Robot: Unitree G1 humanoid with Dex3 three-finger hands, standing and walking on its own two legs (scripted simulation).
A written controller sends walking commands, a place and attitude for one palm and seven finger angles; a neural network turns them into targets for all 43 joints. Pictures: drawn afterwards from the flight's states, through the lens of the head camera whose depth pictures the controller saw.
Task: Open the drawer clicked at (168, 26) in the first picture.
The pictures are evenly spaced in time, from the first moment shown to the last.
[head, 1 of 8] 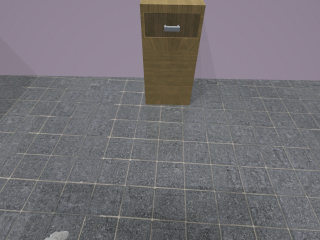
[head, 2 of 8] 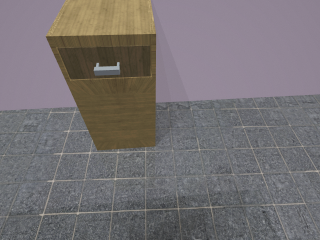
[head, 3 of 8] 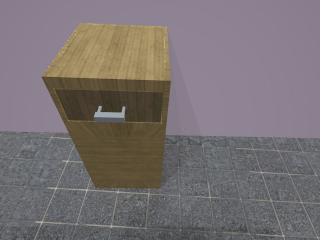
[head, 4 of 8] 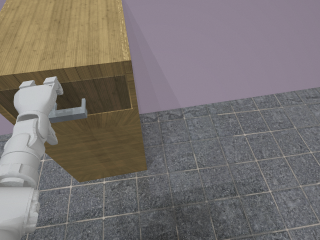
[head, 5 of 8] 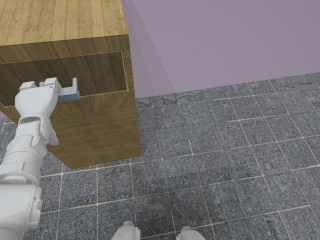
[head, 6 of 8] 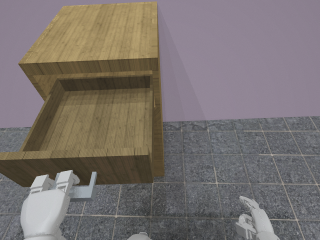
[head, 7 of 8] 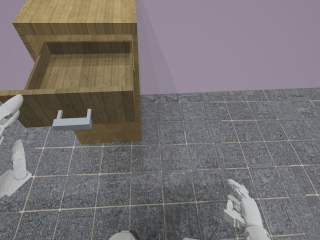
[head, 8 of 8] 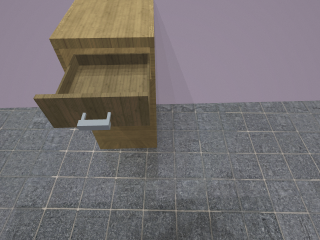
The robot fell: no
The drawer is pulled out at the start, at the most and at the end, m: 0.00 0.30 0.29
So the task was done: yes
